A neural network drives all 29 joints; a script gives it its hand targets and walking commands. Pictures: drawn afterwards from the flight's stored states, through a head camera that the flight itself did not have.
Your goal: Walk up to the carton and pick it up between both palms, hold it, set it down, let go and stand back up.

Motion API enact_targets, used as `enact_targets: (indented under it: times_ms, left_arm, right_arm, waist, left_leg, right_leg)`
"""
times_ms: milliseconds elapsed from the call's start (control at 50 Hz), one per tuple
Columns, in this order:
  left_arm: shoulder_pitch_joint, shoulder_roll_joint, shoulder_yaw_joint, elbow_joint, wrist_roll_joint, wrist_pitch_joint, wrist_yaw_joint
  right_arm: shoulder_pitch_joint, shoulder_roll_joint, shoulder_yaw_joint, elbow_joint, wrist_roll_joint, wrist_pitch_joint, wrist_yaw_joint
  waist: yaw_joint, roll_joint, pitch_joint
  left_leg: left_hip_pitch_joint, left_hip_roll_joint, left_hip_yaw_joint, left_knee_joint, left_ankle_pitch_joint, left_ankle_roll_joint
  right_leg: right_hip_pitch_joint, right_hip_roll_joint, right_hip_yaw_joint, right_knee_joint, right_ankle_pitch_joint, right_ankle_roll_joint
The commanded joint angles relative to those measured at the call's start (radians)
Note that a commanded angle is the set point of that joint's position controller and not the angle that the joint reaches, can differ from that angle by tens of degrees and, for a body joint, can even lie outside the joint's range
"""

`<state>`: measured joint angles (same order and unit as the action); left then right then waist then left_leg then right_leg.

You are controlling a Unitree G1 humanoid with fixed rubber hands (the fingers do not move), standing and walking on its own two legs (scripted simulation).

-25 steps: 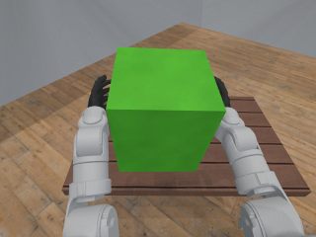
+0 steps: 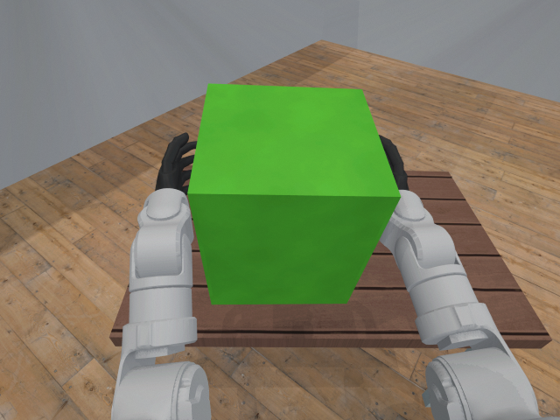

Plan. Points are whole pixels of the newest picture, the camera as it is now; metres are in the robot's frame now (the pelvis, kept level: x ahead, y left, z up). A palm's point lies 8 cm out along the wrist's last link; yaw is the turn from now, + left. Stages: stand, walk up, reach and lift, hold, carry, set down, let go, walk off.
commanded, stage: hold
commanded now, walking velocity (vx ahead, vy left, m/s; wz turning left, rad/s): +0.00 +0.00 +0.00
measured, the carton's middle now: (283, 202) +0.37 +0.00 +0.15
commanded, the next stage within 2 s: set down in 0.38 s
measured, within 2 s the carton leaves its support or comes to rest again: neither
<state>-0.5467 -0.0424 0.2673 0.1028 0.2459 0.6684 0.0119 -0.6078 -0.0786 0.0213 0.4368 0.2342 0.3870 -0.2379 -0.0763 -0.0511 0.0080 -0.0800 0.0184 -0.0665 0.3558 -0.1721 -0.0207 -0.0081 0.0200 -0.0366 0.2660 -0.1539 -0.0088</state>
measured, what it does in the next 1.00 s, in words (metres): stands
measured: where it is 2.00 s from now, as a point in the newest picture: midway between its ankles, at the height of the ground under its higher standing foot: outside the picture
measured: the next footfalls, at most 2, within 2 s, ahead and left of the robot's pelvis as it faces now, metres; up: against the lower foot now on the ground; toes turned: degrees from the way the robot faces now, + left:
none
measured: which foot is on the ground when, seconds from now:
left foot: down 0.00-1.00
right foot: down 0.00-1.00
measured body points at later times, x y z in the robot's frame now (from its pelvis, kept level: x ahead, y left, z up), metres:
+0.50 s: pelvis +0.00 +0.00 +0.00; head -0.04 +0.03 +0.45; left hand +0.37 +0.15 +0.18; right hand +0.37 -0.15 +0.17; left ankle +0.02 +0.13 -0.75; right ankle +0.00 -0.11 -0.75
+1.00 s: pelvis +0.01 -0.01 +0.00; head +0.00 +0.02 +0.45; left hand +0.39 +0.15 +0.13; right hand +0.38 -0.16 +0.12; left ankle +0.02 +0.13 -0.75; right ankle +0.00 -0.11 -0.75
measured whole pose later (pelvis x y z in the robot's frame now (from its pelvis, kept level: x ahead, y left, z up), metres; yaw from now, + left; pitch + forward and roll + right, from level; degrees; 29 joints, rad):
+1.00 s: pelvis +0.01 -0.01 +0.00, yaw +0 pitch -6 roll -1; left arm -0.52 -0.08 0.27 0.29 0.28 0.34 0.02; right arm -0.53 0.00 -0.12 0.64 0.03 -0.03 -0.15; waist -0.03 -0.06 0.08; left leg -0.05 0.02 -0.06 0.33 -0.17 -0.03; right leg 0.01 0.02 -0.05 0.26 -0.16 -0.02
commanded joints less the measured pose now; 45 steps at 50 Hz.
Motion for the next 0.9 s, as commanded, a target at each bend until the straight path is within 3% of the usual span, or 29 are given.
enact_targets:
  times_ms: [0, 360, 380, 440, 520, 660, 740, 880]
  left_arm:
    - [-0.626, -0.613, -0.601, -0.097, -0.154, -0.053, -0.145]
    - [-0.628, -0.612, -0.602, -0.103, -0.156, -0.053, -0.145]
    - [-0.608, -0.585, -0.611, -0.197, -0.175, -0.073, -0.149]
    - [-0.631, -0.544, -0.554, -0.129, -0.148, -0.080, -0.160]
    - [-0.705, -0.558, -0.499, -0.057, -0.109, -0.131, -0.172]
    - [-0.555, -0.512, -0.331, 0.166, 0.012, -0.229, -0.213]
    - [-0.558, -0.505, -0.339, 0.158, 0.016, -0.284, -0.211]
    - [-0.575, -0.571, -0.491, 0.097, -0.047, -0.367, -0.154]
  right_arm:
    - [-0.820, 0.668, 0.410, -0.394, 0.082, -0.097, 0.095]
    - [-0.818, 0.668, 0.412, -0.394, 0.082, -0.097, 0.096]
    - [-0.757, 0.666, 0.421, -0.429, 0.103, -0.091, 0.101]
    - [-0.779, 0.634, 0.386, -0.383, 0.080, -0.094, 0.105]
    - [-0.857, 0.635, 0.315, -0.323, 0.009, -0.171, 0.139]
    - [-0.748, 0.571, 0.109, -0.091, -0.213, -0.350, 0.198]
    - [-0.725, 0.553, 0.097, -0.068, -0.257, -0.435, 0.213]
    - [-0.765, 0.555, 0.202, -0.151, -0.228, -0.538, 0.211]
  waist:
    - [-0.009, 0.075, -0.431]
    - [-0.009, 0.074, -0.433]
    - [-0.038, 0.091, -0.505]
    - [-0.022, 0.081, -0.437]
    - [0.019, 0.091, -0.428]
    - [0.021, 0.051, -0.272]
    - [0.030, 0.045, -0.296]
    - [0.030, 0.057, -0.456]
  left_leg:
    - [0.167, -0.063, 0.055, 0.000, 0.285, -0.007]
    - [0.168, -0.063, 0.055, -0.001, 0.285, -0.007]
    - [0.183, -0.051, 0.042, 0.034, 0.396, -0.004]
    - [0.145, -0.059, 0.053, 0.013, 0.317, 0.000]
    - [0.146, -0.054, 0.076, -0.023, 0.218, 0.000]
    - [0.099, -0.041, 0.118, -0.088, 0.075, 0.023]
    - [0.113, -0.040, 0.128, -0.076, 0.147, 0.018]
    - [0.205, -0.031, 0.111, -0.013, 0.367, -0.019]
  right_leg:
    - [0.046, 0.049, -0.035, -0.016, 0.192, 0.042]
    - [0.045, 0.048, -0.036, -0.016, 0.193, 0.041]
    - [0.121, 0.067, -0.022, 0.025, 0.330, 0.051]
    - [0.112, 0.058, -0.019, 0.007, 0.255, 0.051]
    - [0.080, 0.046, -0.032, -0.008, 0.152, 0.038]
    - [0.063, 0.021, -0.063, -0.036, 0.017, 0.038]
    - [0.100, 0.020, -0.079, -0.025, 0.072, 0.038]
    - [0.123, 0.031, -0.092, 0.000, 0.245, 0.039]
